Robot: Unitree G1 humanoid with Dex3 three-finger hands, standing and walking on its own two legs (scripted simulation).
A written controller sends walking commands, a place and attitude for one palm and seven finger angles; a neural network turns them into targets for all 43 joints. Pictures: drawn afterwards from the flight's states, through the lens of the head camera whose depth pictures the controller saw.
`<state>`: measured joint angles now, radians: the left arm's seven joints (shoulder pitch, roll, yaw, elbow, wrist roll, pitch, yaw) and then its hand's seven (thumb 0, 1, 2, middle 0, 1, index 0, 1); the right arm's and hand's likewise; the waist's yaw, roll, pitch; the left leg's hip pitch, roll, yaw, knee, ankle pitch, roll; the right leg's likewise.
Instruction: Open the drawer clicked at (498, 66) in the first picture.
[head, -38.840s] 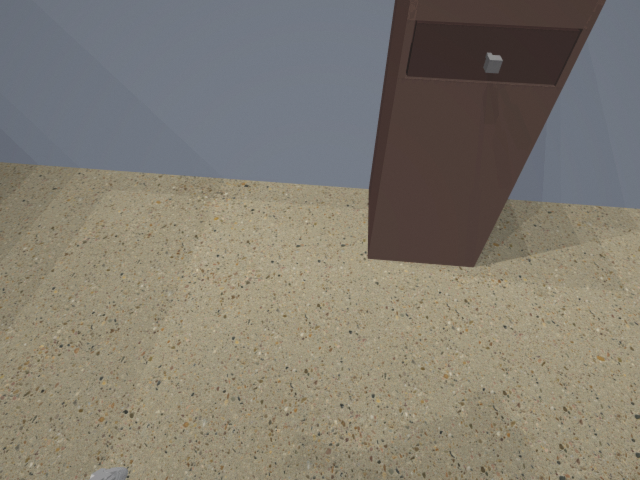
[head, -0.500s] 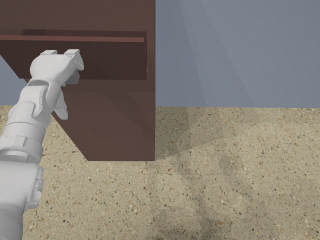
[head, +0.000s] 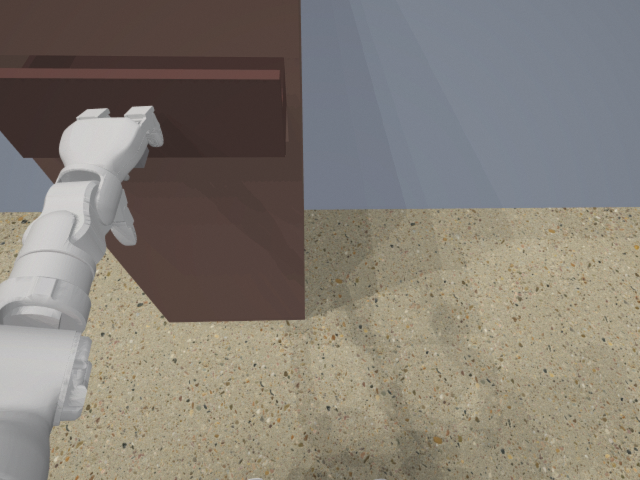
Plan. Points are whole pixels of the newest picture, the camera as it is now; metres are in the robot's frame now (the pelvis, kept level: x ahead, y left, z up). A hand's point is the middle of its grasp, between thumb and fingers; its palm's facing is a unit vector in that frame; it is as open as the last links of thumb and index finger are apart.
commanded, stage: lower the fingers behind the handle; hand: left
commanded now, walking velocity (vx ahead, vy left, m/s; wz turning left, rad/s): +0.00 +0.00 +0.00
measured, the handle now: (133, 141) +0.53 +0.23 +0.10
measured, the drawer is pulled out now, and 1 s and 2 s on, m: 0.04 0.04 0.08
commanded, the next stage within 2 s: close the thumb around the handle in 0.10 s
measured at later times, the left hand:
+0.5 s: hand (125, 176) +0.48 +0.24 +0.08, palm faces -0.06 -0.03 -1.00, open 11.3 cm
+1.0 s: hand (126, 177) +0.48 +0.24 +0.08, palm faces -0.04 -0.04 -1.00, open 6.5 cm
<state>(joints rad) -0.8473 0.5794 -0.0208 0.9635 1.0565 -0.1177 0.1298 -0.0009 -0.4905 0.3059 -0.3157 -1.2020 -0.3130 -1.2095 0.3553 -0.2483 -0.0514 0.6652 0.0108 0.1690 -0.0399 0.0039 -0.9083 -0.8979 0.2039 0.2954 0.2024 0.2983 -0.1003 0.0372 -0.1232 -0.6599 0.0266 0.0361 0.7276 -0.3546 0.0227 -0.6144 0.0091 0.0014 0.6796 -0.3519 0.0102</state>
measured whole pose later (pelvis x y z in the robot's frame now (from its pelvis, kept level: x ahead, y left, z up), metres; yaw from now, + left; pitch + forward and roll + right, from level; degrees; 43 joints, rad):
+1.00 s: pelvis +0.01 +0.00 +0.00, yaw +0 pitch +17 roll -1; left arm -0.81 0.57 -0.01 0.92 1.05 -0.13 0.14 0.01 0.61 0.79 -0.41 -1.35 -0.31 -1.35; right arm 0.34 -0.25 -0.05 0.67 0.01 0.17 -0.04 0.00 -0.91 -0.90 0.20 0.30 0.20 0.30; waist -0.09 0.04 -0.12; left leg -0.65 0.03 0.03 0.72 -0.36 0.02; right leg -0.60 0.01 -0.01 0.67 -0.36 0.00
